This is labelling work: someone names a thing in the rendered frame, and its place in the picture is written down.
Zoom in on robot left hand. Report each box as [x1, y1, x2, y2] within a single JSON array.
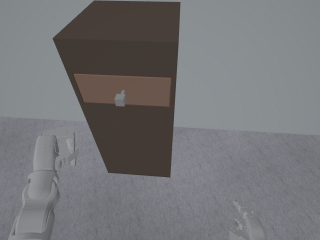
[[33, 126, 79, 172]]

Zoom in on robot right hand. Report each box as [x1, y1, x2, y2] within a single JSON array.
[[229, 200, 268, 240]]

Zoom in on robot left forearm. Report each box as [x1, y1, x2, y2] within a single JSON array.
[[8, 169, 60, 240]]

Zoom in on cabinet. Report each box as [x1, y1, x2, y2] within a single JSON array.
[[52, 0, 181, 178]]

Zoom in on handle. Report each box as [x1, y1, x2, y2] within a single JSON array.
[[114, 90, 127, 107]]

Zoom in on drawer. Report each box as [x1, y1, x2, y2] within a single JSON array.
[[74, 73, 172, 107]]

